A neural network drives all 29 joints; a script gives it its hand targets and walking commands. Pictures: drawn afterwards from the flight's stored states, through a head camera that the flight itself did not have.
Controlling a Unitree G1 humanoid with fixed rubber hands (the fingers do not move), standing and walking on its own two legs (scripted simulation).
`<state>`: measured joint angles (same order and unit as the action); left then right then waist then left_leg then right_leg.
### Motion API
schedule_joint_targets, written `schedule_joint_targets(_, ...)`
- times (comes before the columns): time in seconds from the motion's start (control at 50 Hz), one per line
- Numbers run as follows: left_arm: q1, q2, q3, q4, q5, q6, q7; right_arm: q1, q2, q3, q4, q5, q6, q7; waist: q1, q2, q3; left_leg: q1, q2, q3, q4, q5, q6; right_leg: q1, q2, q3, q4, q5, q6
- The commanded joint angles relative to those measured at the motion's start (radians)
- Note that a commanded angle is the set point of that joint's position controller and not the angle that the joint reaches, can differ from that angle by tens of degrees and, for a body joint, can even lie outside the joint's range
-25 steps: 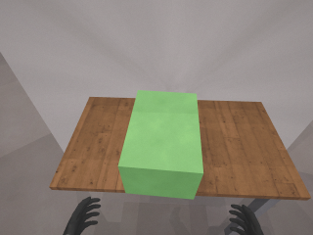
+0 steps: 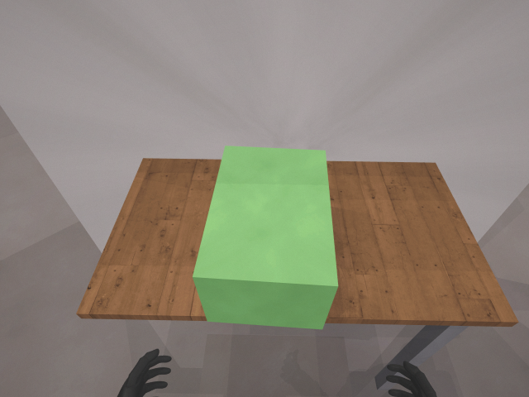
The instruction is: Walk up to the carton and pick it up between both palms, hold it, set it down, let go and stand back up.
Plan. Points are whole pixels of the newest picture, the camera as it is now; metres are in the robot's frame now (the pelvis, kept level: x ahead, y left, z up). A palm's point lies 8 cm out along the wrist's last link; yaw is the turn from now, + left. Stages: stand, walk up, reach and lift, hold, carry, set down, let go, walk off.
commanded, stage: let go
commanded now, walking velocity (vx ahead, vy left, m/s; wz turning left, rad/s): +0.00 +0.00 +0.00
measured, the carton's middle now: (270, 230) +0.43 +0.04 -0.02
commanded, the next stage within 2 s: stand in 0.44 s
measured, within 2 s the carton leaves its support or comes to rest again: neither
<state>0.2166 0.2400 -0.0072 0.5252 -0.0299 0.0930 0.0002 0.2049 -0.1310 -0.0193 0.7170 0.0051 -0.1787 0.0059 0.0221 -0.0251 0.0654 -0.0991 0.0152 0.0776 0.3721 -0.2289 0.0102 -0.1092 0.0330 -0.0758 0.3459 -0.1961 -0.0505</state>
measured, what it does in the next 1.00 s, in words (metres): stands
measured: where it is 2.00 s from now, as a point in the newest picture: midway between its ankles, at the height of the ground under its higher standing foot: outside the picture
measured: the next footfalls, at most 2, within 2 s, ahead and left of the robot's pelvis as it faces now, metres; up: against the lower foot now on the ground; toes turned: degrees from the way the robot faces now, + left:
none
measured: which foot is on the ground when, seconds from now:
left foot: down 0.00-1.00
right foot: down 0.00-1.00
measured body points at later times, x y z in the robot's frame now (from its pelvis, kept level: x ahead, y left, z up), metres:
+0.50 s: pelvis -0.01 -0.01 +0.00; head +0.00 +0.01 +0.45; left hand +0.16 +0.22 -0.10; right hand +0.14 -0.24 -0.10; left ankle -0.01 +0.11 -0.75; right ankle +0.00 -0.08 -0.75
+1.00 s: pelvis -0.03 +0.02 +0.00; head -0.05 +0.02 +0.45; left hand +0.00 +0.27 -0.14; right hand +0.02 -0.23 -0.14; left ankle -0.01 +0.11 -0.75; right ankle +0.00 -0.08 -0.75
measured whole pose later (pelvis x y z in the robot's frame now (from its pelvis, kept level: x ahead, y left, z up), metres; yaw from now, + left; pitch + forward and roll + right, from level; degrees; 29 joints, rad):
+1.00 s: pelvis -0.03 +0.02 +0.00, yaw +1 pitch -3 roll +0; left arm 0.39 0.22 -0.01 0.84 0.01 -0.03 0.01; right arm 0.36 -0.23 0.00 0.89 0.00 -0.03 -0.01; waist 0.01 0.01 0.00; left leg -0.16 -0.01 0.06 0.43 -0.22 0.04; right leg -0.16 0.00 -0.09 0.41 -0.19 -0.02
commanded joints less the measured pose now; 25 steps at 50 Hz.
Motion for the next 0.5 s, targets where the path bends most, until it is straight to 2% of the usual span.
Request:
schedule_joint_targets(0.0, -0.105, 0.095, 0.025, -0.152, 0.014, -0.015, 0.026, -0.099, -0.144, -0.059, -0.083, -0.021, -0.048, 0.018, -0.015, 0.070, -0.111, 0.021, 0.028, -0.034, -0.018, 0.232, -0.032, -0.024, -0.028, 0.054, -0.029, 0.090, -0.001)
schedule_joint_targets(0.06, -0.112, 0.087, 0.015, -0.173, 0.010, -0.021, 0.044, -0.109, -0.159, -0.074, -0.077, -0.027, -0.067, 0.032, -0.020, 0.046, -0.132, 0.016, 0.034, -0.033, -0.010, 0.226, -0.029, -0.025, -0.029, 0.058, -0.019, 0.117, 0.000)
schedule_joint_targets(0.12, -0.094, 0.096, 0.032, -0.158, 0.010, -0.027, 0.042, -0.091, -0.152, -0.058, -0.075, -0.018, -0.078, 0.030, -0.017, 0.002, -0.144, 0.006, 0.013, -0.027, 0.001, 0.235, -0.020, 0.013, -0.042, 0.078, -0.017, 0.205, 0.016)
schedule_joint_targets(0.18, -0.082, 0.099, 0.043, -0.139, 0.020, -0.018, 0.037, -0.082, -0.149, -0.045, -0.064, -0.011, -0.080, 0.029, -0.011, -0.001, -0.135, -0.006, -0.001, -0.025, -0.004, 0.210, -0.016, 0.033, -0.052, 0.089, -0.017, 0.233, 0.024)
schedule_joint_targets(0.4, -0.109, 0.086, 0.034, -0.166, 0.024, 0.015, 0.047, -0.084, -0.149, -0.049, -0.098, -0.010, -0.053, 0.039, -0.011, 0.026, -0.094, -0.024, 0.008, -0.017, -0.025, 0.123, -0.010, -0.006, -0.059, 0.097, -0.030, 0.108, 0.011)
schedule_joint_targets(0.42, -0.093, 0.043, 0.015, -0.165, 0.007, 0.014, 0.042, -0.069, -0.180, -0.077, -0.134, 0.001, -0.046, 0.038, 0.026, 0.009, -0.153, -0.093, -0.009, -0.014, 0.023, 0.111, -0.033, 0.034, -0.071, 0.100, 0.006, 0.066, 0.015)
schedule_joint_targets(0.44, 0.080, 0.104, 0.062, 0.012, 0.055, -0.073, 0.033, 0.007, -0.210, -0.044, -0.019, -0.006, 0.046, -0.001, 0.023, 0.192, -0.210, -0.082, 0.084, -0.105, 0.045, 0.155, 0.013, 0.017, -0.146, 0.161, 0.043, 0.166, 0.007)
schedule_joint_targets(0.48, 0.071, 0.144, 0.071, 0.034, 0.055, -0.121, 0.018, 0.017, -0.201, -0.041, -0.052, -0.014, 0.089, -0.016, -0.004, 0.100, -0.223, -0.031, 0.114, -0.135, 0.050, 0.196, 0.031, 0.020, -0.169, 0.171, 0.044, 0.231, 0.012)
